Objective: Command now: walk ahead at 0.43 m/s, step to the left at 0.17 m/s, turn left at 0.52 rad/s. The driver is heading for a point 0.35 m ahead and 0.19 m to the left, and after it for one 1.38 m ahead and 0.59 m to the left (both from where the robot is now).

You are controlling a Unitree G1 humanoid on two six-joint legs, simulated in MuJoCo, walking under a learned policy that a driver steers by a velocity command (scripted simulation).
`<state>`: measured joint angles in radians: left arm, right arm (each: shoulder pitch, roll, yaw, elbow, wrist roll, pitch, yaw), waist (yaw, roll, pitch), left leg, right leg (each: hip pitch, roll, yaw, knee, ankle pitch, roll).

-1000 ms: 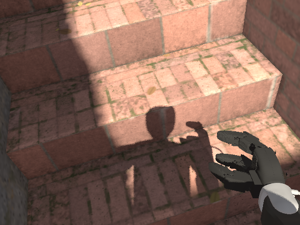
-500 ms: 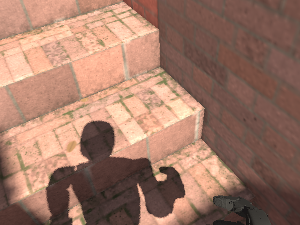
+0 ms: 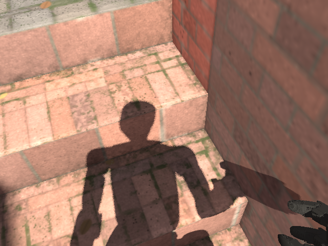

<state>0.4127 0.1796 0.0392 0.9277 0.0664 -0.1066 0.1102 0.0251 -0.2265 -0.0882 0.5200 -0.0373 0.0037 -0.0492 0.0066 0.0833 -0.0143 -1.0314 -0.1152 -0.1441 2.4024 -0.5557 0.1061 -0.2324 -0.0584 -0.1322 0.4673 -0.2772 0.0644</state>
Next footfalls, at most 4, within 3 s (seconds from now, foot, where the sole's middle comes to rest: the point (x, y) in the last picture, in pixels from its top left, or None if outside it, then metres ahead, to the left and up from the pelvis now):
0.18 left None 0.20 0.15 -0.59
0.68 right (150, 197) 0.52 0.09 -0.41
1.14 left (50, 222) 0.44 0.39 -0.41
1.40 right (121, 208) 0.48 0.18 -0.41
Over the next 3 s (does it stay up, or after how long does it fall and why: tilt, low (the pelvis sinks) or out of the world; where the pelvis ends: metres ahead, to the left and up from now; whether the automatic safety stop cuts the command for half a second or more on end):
stays up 0.76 0.62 0.55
